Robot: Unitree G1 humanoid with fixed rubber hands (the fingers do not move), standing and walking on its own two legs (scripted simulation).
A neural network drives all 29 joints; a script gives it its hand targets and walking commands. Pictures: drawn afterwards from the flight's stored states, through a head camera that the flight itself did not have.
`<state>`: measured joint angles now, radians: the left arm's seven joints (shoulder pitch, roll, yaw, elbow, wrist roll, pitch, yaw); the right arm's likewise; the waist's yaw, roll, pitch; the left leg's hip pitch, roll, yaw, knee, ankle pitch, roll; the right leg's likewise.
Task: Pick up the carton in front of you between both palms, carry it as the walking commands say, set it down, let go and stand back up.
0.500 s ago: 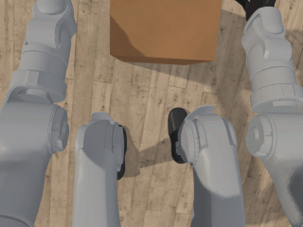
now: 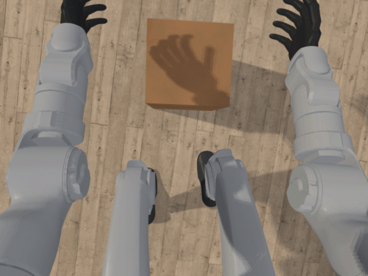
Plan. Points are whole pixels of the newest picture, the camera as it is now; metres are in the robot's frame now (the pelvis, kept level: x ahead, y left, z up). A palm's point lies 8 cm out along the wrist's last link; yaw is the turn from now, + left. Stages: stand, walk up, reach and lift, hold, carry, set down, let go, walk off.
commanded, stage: set down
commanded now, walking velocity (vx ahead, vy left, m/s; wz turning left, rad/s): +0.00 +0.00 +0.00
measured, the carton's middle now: (186, 74) +0.51 -0.06 -0.39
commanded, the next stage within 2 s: let go in 0.34 s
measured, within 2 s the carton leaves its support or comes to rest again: neither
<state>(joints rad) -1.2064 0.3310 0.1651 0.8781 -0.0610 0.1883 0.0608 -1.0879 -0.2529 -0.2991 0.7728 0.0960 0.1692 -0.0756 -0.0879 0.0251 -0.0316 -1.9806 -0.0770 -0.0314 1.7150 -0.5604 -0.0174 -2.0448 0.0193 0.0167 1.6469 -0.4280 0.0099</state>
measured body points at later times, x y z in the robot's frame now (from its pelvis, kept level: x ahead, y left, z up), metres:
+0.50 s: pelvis +0.03 +0.00 +0.14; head +0.32 -0.02 +0.48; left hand +0.55 +0.15 +0.03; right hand +0.49 -0.25 +0.02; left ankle +0.07 +0.12 -0.48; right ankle +0.11 -0.12 -0.48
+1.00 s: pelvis +0.10 -0.01 +0.24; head +0.24 -0.01 +0.67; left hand +0.38 +0.20 +0.14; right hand +0.33 -0.25 +0.15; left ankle +0.07 +0.12 -0.48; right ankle +0.11 -0.12 -0.48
